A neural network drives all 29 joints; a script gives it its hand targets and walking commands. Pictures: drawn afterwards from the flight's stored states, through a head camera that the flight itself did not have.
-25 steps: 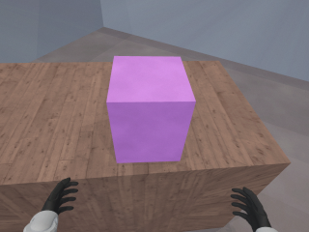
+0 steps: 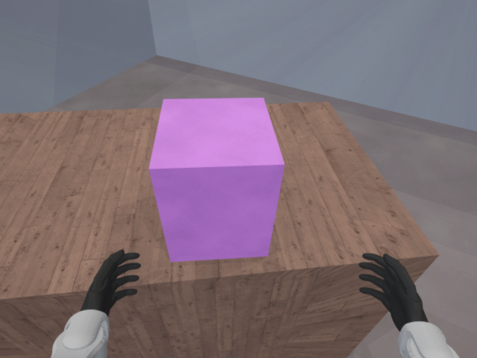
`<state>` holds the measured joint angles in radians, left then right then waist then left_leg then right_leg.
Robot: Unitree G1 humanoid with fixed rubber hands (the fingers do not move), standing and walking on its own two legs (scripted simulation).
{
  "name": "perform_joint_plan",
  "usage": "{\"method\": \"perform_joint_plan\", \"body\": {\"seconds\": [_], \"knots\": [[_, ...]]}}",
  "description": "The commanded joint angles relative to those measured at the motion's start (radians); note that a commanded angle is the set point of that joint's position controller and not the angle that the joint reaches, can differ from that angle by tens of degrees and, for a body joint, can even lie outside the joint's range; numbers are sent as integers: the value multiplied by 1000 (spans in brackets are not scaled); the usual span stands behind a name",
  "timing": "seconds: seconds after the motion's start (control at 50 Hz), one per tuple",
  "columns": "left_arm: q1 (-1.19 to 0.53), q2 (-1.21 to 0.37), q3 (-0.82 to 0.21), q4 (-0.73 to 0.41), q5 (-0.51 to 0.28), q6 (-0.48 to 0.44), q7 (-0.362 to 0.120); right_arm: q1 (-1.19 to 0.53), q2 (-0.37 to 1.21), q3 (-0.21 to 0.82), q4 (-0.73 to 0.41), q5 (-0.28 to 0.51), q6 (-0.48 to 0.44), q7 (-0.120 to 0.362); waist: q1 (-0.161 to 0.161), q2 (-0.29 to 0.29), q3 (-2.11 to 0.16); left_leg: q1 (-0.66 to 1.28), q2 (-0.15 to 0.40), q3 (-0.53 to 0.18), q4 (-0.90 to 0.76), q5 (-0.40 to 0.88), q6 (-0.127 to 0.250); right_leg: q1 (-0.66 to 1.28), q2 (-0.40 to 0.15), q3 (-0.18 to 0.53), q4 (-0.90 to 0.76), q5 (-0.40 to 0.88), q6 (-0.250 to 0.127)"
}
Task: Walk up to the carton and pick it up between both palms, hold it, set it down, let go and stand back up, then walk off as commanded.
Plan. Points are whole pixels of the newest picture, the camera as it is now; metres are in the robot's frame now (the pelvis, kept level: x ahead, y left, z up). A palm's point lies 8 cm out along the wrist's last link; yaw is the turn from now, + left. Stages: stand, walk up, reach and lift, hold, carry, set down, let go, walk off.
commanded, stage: reach and lift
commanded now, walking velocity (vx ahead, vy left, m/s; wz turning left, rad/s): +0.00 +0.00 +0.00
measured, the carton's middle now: (217, 179) +0.45 +0.07 +0.07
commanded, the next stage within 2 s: none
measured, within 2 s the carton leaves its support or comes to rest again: neither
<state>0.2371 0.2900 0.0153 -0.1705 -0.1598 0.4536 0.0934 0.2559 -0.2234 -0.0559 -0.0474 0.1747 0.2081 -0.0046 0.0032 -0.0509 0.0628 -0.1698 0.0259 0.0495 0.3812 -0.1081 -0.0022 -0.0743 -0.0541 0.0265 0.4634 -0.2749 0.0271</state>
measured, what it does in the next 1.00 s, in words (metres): stands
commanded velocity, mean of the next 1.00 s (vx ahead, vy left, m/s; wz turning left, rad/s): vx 0.00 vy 0.00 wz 0.00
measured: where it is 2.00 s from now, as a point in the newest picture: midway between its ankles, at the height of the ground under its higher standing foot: outside the picture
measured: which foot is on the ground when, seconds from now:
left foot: down 0.00-1.00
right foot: down 0.00-1.00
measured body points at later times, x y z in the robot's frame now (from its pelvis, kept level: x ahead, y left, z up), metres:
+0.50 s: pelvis +0.03 -0.01 +0.00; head +0.03 +0.00 +0.45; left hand +0.26 +0.21 +0.08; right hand +0.27 -0.21 +0.09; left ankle +0.08 +0.13 -0.74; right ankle +0.00 -0.15 -0.74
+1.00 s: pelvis +0.04 -0.01 +0.00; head +0.04 +0.00 +0.45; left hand +0.34 +0.22 +0.12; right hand +0.36 -0.19 +0.13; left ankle +0.08 +0.13 -0.74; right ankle +0.00 -0.15 -0.74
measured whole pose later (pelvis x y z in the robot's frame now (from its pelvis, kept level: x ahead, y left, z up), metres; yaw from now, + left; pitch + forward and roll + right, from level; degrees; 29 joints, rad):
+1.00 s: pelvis +0.04 -0.01 +0.00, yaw +0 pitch -3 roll +1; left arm -0.15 0.29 0.13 -0.27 -0.24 0.79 0.12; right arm -0.16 -0.23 -0.01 -0.12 0.36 0.43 -0.18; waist 0.02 -0.05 0.06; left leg -0.17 0.03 0.05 0.35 -0.12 -0.03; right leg -0.07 -0.05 0.03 0.43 -0.30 0.03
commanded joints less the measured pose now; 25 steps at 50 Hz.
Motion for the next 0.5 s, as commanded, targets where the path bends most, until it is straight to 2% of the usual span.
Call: {"method": "perform_joint_plan", "body": {"seconds": [0.0, 0.08, 0.12, 0.2, 0.26, 0.32, 0.38, 0.48], "knots": [[-63, 72, 93, -257, -23, -31, 14, -102, -61, -7, -330, 63, 3, -37, 105, 73, -79, 283, -23, 38, -153, -110, -11, -286, 61, -3, -239, -101, -32], [-94, 65, 86, -340, -44, -49, 33, -125, -62, 1, -389, 85, 4, -44, 108, 89, -110, 287, -18, 41, -149, -93, -19, -287, 67, 5, -233, -95, -34], [-79, 63, 87, -373, -53, -55, 36, -112, -73, 5, -421, 91, -5, -50, 113, 91, -130, 294, -17, 44, -135, -31, -25, -274, 74, 0, -227, -50, -34], [-46, 41, 107, -415, -53, -48, 32, -82, -85, 49, -448, 133, -21, -71, 125, 99, -175, 322, -23, 48, -90, 201, -36, -224, 86, -3, -217, 121, -27], [-19, 19, 123, -404, -53, -32, 13, -63, -98, 72, -457, 147, -23, -88, 124, 67, -170, 344, -24, 49, -77, 304, -37, -198, 91, -6, -224, 206, -19], [-53, 27, 152, -387, -47, -17, -5, -95, -89, 105, -488, 156, -17, -104, 136, 51, -177, 338, -27, 50, -76, 334, -30, -178, 83, 3, -225, 249, -8], [-115, 40, 165, -436, -46, -8, -6, -147, -92, 121, -526, 169, -11, -117, 143, 71, -197, 346, -28, 48, -71, 363, -37, -171, 82, 8, -222, 269, -11], [-225, 49, 159, -478, -63, 17, 2, -250, -103, 107, -522, 174, 16, -125, 135, 109, -194, 342, -22, 51, -79, 294, -48, -200, 86, 7, -225, 174, -30]]}}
